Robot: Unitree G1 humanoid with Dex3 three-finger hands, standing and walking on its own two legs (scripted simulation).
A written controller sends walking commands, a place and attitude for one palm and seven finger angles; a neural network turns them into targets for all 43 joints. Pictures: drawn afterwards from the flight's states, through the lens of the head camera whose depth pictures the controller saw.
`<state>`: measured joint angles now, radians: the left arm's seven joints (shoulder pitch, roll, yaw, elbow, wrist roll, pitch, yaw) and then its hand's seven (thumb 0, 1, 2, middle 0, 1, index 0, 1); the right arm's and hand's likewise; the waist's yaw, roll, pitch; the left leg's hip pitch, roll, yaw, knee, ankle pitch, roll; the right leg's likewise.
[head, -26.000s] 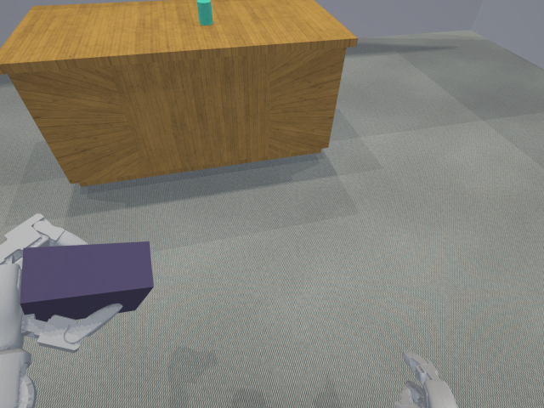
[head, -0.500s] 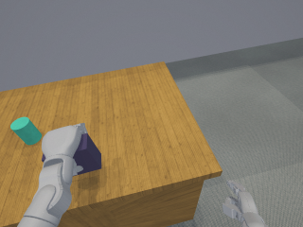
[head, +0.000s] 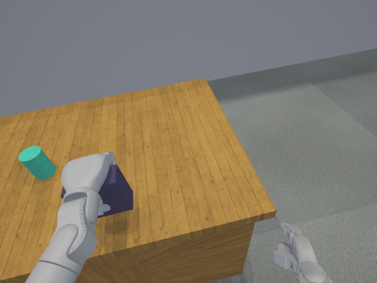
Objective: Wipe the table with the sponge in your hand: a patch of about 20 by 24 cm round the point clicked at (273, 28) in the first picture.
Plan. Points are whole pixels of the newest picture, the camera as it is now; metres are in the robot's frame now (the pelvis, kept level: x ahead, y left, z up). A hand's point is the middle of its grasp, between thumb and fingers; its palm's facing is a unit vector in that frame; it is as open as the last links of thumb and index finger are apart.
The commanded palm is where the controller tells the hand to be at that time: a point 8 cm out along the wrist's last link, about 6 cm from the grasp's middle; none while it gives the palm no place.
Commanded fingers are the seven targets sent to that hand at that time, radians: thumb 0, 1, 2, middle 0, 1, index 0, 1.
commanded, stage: move the sponge above the wiping area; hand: left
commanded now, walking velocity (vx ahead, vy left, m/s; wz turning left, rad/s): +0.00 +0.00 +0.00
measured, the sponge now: (104, 197) +0.27 +0.25 +0.03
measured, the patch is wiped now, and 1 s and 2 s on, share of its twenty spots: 0.00 0.00 0.00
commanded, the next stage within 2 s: none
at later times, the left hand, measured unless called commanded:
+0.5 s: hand (104, 191) +0.27 +0.24 +0.06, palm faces -0.06 -0.11 -0.99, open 9.5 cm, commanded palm +0.25 +0.24 +0.13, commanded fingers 0.00 0.10 1.30 -1.20 -1.60 -1.20 -1.60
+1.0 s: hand (106, 195) +0.27 +0.24 +0.05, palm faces -0.08 -0.12 -0.99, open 9.5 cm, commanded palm +0.25 +0.25 +0.13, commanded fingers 0.00 0.10 1.30 -1.20 -1.60 -1.20 -1.60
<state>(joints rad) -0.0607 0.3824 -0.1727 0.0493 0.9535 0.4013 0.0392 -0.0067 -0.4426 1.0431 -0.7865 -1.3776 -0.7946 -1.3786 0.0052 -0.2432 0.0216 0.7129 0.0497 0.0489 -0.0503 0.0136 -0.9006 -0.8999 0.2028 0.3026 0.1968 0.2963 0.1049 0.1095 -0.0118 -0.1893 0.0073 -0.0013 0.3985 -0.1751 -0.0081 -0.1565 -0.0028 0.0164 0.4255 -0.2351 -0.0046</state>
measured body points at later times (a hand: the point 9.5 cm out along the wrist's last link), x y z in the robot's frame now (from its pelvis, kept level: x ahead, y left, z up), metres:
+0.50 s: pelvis +0.00 +0.00 +0.00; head +0.00 -0.05 +0.45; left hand +0.27 +0.24 +0.12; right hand +0.25 -0.21 -0.09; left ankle +0.03 +0.13 -0.74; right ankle +0.00 -0.12 -0.74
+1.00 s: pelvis +0.01 +0.00 +0.00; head +0.01 -0.04 +0.45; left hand +0.27 +0.24 +0.11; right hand +0.26 -0.20 -0.09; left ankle +0.03 +0.13 -0.74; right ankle +0.00 -0.12 -0.74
